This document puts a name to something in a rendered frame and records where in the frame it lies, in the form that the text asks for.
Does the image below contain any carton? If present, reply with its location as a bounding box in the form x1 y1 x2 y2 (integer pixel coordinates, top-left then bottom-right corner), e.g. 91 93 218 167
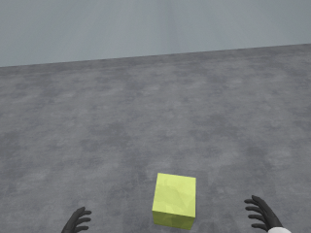
152 173 196 230

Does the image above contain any robot right hand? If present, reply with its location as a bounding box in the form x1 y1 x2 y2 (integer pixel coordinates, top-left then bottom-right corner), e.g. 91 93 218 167
244 195 284 232

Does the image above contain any robot left hand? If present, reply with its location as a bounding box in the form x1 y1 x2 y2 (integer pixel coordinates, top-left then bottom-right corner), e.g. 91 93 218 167
61 207 92 233

